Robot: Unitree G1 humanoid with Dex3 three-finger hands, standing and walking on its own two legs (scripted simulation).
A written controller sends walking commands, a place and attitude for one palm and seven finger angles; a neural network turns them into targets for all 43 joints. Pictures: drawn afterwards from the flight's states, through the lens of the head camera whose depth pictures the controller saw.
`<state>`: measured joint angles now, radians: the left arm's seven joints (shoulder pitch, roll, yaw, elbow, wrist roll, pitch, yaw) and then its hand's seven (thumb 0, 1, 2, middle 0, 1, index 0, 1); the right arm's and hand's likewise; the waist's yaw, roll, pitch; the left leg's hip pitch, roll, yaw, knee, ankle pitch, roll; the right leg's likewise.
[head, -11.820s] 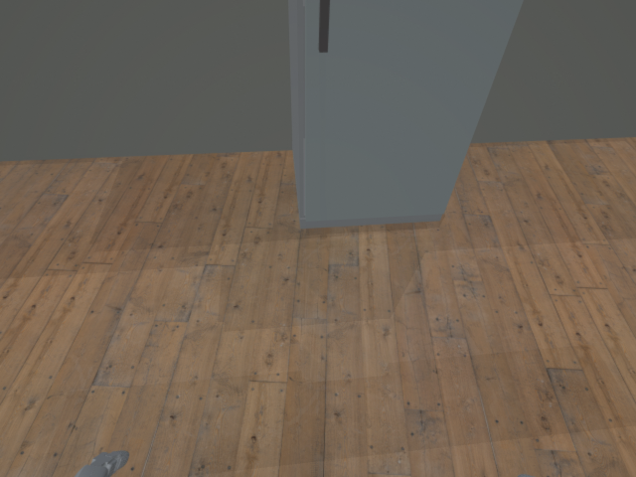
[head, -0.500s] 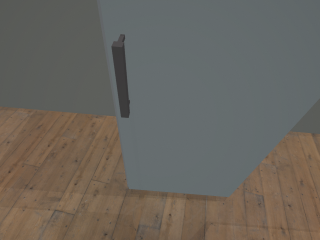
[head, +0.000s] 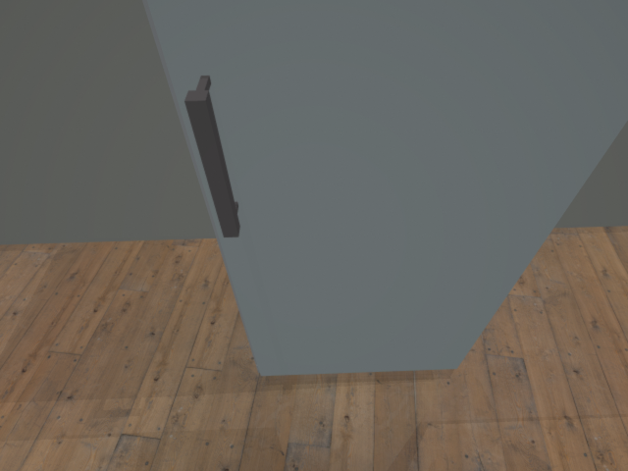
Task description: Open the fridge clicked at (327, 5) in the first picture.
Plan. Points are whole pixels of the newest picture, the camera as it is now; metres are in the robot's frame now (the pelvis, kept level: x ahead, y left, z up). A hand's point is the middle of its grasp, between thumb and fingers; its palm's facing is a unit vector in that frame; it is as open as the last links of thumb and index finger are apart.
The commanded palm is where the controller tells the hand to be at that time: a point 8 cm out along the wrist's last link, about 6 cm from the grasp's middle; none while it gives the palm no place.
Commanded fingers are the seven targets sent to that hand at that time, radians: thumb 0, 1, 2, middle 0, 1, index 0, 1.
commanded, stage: look again from close up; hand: left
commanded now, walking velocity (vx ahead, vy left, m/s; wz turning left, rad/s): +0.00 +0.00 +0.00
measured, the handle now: (219, 164) +0.46 +0.15 +0.15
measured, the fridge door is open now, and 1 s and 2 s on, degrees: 0 0 0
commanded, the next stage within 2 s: raise the hand to about handle height in 1.20 s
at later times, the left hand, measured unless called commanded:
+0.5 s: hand out of the picture +0.02 +0.16 -0.17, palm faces +0.00 -0.98 -0.21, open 7.3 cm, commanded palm none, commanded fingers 0.00 0.90 0.90 -0.20 -0.30 -0.20 -0.30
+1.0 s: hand out of the picture +0.03 +0.14 -0.17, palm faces +0.02 -0.98 -0.21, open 7.3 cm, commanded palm none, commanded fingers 0.00 0.90 0.90 -0.20 -0.30 -0.20 -0.30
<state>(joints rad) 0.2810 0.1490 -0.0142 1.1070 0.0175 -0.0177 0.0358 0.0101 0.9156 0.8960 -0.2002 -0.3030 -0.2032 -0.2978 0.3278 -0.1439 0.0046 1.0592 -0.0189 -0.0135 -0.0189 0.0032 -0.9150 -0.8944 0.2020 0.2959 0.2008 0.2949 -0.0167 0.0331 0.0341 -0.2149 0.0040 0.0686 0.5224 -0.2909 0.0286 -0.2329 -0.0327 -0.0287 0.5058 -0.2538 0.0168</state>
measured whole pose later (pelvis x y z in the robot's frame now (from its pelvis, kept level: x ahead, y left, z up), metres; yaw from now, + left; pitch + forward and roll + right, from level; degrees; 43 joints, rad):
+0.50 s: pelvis +0.01 -0.02 +0.00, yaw -1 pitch -1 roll +1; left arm 0.27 0.15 -0.01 1.10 0.02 -0.01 0.03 0.01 0.92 0.90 -0.20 -0.30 -0.20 -0.30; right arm 0.28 -0.17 0.01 1.09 -0.02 -0.02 -0.03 0.00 -0.91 -0.89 0.20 0.30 0.20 0.29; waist 0.00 0.01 0.04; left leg -0.15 0.01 0.08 0.43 -0.26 0.01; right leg -0.20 -0.03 -0.02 0.48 -0.26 0.00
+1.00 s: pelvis +0.02 -0.03 +0.01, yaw +0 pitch -1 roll +1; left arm 0.26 0.16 0.00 1.11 0.01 -0.02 0.03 0.01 0.92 0.90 -0.20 -0.30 -0.20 -0.30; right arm 0.26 -0.15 0.01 1.12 -0.02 -0.02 -0.03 0.00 -0.92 -0.89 0.20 0.30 0.20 0.29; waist 0.00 0.01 0.05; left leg -0.13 0.04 0.06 0.41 -0.26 -0.02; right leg -0.17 0.00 -0.04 0.45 -0.25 -0.03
